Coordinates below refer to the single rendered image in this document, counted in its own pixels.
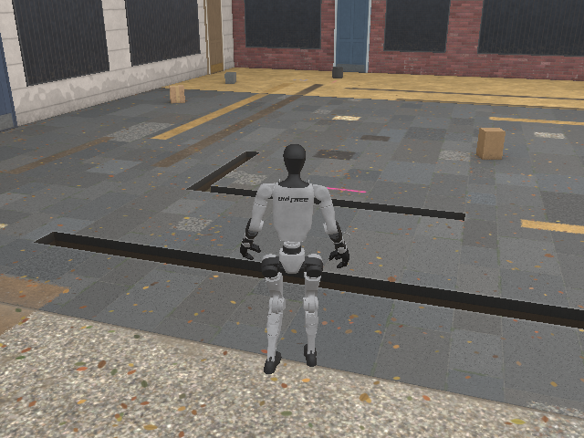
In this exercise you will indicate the humanoid robot torso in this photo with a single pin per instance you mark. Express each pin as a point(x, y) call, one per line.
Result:
point(292, 218)

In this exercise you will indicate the robot left forearm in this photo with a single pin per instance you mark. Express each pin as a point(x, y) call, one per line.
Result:
point(249, 236)

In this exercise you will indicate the robot left upper arm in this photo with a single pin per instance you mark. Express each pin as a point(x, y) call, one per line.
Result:
point(264, 192)

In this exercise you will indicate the right robot hand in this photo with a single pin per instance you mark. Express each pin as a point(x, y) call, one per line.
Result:
point(337, 255)

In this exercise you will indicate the robot right upper arm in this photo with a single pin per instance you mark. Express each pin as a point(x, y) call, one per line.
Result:
point(326, 207)

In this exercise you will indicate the left robot hand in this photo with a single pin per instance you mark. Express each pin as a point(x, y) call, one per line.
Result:
point(243, 250)

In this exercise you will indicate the robot right forearm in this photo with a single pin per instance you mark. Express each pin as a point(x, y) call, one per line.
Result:
point(338, 241)

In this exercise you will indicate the robot right shin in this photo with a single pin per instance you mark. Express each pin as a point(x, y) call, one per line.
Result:
point(311, 325)

